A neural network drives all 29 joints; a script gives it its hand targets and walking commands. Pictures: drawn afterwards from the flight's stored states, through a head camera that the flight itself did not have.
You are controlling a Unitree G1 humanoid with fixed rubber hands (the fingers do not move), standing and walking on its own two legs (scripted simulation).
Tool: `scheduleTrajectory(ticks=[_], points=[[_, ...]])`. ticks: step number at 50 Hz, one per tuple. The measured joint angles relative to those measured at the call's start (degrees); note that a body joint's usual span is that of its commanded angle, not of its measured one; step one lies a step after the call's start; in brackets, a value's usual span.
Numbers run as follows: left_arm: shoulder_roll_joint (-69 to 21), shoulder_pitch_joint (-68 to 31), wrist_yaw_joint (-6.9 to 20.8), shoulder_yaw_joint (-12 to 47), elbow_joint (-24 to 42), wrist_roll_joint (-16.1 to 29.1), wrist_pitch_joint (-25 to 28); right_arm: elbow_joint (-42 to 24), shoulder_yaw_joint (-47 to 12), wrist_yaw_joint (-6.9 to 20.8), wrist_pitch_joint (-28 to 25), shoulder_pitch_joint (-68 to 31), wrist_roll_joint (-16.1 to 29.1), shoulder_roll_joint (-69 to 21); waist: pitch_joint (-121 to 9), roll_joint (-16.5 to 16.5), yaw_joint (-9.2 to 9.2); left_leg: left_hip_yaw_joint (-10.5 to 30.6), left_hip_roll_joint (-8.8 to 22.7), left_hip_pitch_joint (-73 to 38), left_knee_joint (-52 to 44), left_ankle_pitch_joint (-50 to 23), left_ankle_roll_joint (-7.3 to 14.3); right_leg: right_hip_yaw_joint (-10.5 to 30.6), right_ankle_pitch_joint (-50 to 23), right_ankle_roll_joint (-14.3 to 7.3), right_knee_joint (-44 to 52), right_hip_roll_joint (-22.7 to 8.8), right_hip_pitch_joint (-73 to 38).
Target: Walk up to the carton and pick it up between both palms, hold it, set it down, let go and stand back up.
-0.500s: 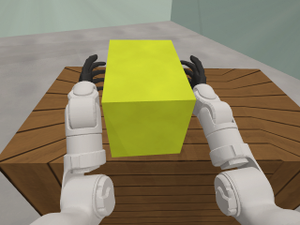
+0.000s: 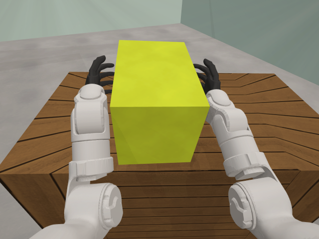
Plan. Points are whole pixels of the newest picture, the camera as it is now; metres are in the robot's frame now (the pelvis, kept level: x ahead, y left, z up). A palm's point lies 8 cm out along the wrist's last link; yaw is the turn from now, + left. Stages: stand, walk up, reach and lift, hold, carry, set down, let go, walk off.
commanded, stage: hold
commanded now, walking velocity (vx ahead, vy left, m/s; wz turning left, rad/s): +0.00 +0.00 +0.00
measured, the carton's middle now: (153, 99) +0.39 +0.01 +0.20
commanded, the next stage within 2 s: none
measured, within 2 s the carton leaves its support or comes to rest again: neither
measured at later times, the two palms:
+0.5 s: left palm (95, 92) +0.36 +0.14 +0.24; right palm (209, 94) +0.36 -0.13 +0.23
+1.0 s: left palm (92, 91) +0.36 +0.14 +0.24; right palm (208, 93) +0.36 -0.12 +0.23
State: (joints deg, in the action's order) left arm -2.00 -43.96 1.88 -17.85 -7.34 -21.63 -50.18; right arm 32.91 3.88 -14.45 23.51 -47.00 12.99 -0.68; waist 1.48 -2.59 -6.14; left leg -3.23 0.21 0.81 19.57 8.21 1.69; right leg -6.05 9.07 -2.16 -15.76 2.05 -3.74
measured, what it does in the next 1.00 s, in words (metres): stands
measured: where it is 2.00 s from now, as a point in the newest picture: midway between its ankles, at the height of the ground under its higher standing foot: outside the picture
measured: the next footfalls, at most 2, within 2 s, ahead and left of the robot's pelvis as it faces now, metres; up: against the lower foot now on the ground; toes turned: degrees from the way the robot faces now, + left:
none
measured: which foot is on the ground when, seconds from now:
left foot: down 0.00-1.00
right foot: down 0.00-1.00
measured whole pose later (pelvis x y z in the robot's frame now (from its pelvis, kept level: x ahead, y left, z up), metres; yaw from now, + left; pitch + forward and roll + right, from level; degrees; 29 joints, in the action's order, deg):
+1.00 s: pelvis +0.00 +0.00 +0.00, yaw +0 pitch -10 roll -1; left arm -2.1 -42.6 2.1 -17.2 -4.6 -21.4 -50.8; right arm 30.2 3.6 -14.9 24.1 -45.9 13.4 -0.9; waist 2.0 -2.9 -6.4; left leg -3.2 0.0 1.3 19.8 8.2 2.0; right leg -6.0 8.9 -1.9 -15.8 1.8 -3.4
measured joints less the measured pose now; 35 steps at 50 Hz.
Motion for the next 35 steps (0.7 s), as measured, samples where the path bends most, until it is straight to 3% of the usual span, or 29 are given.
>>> scheduleTrajectory(ticks=[7,14,27,35], points=[[0.59,-1.71,0.31,-0.62,-2.39,-0.13,0.26,1.87,1.98,0.5,0.08,-1.56,-1.63,-0.74,0.03,-0.43,0.25,0.32,-0.19,0.44,-0.65,-0.63,-0.02,-0.34,0.03,-0.14,-0.22,-0.15,0.71],[0.65,-0.19,0.36,0.12,0.0,0.5,0.71,-0.43,0.76,-0.13,-0.41,-0.4,-0.39,-0.52,0.6,-0.13,-0.52,0.71,-0.11,0.59,-0.12,-0.35,-0.13,-0.69,-0.22,-0.12,0.4,-0.02,0.22],[0.35,0.21,0.13,0.22,-0.15,0.19,-0.18,0.1,1.09,0.21,0.12,0.11,-0.78,-0.81,-0.11,-0.83,0.19,-0.11,-0.17,0.81,-0.48,-0.41,0.05,0.11,0.18,-0.06,-0.61,-0.18,1.34],[0.38,0.32,-0.47,0.92,2.06,0.62,-0.18,-1.93,0.12,0.08,0.03,-0.02,-0.11,-0.05,-0.05,0.03,-0.43,0.35,-0.24,0.96,0.03,-0.08,0.1,-0.31,-0.1,0.03,0.23,-0.18,0.71]])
